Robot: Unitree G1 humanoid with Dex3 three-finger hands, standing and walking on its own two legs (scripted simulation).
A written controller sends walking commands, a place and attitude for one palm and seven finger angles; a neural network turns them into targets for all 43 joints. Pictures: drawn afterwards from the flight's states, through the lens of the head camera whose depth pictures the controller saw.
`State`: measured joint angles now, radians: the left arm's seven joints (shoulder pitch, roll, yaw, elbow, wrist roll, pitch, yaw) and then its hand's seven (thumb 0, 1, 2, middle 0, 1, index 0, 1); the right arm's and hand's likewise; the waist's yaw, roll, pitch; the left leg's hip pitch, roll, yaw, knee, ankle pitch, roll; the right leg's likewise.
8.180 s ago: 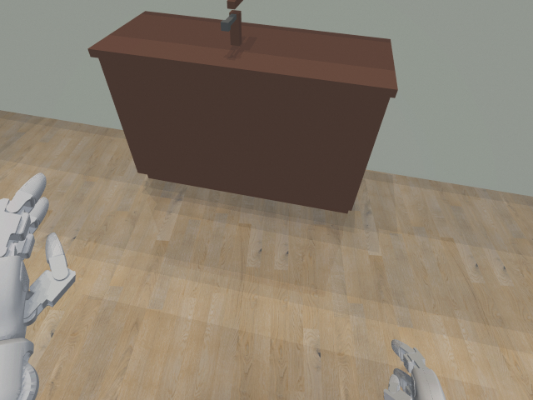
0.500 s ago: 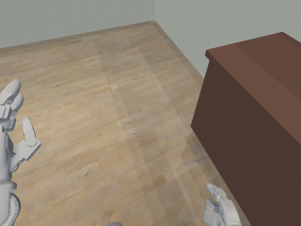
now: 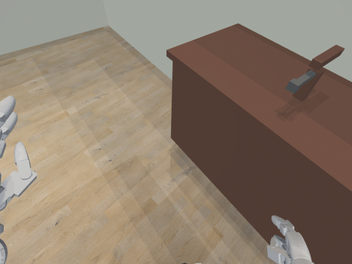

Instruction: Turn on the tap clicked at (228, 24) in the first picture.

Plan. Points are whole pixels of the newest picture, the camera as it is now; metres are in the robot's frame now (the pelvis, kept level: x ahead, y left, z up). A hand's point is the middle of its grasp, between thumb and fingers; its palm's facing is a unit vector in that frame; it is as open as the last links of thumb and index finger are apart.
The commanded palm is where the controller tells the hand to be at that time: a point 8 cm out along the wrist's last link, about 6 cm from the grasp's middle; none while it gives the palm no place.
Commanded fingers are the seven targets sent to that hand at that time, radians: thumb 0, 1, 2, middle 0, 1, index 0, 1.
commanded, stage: turn to face it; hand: left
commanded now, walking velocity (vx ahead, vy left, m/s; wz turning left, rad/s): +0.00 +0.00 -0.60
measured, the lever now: (293, 85) +0.60 -0.30 +0.08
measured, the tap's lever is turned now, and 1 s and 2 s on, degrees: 0 0 0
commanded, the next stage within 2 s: take the last steps up to it in 1.80 s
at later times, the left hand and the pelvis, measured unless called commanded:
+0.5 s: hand (134, 188) +0.20 +0.09 +0.17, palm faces +0.02 -0.84 -0.54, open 7.5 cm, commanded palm +0.16 +0.16 +0.19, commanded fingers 0.00 0.90 0.90 -0.20 -0.30 -0.20 -0.30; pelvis -0.08 -0.05 +0.00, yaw -19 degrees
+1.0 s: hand (205, 237) +0.15 -0.02 +0.17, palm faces -0.12 -0.89 -0.43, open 7.5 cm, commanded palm +0.11 +0.06 +0.19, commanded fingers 0.00 0.90 0.90 -0.20 -0.30 -0.20 -0.30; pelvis -0.18 -0.07 -0.02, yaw -35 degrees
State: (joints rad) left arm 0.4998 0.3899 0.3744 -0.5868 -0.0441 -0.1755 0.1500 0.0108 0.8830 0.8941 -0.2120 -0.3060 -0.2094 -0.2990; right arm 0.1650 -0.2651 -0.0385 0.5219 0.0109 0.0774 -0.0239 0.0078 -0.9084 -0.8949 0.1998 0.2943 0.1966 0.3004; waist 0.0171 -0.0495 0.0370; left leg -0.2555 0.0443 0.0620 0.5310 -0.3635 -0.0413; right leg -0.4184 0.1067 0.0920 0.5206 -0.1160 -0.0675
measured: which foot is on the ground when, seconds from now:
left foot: down 0.00-0.28, up 0.30-0.64, down 0.66-0.94, up 0.96-1.00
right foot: down 0.00-0.00, up 0.02-0.24, down 0.26-0.68, up 0.70-0.90, down 0.92-1.00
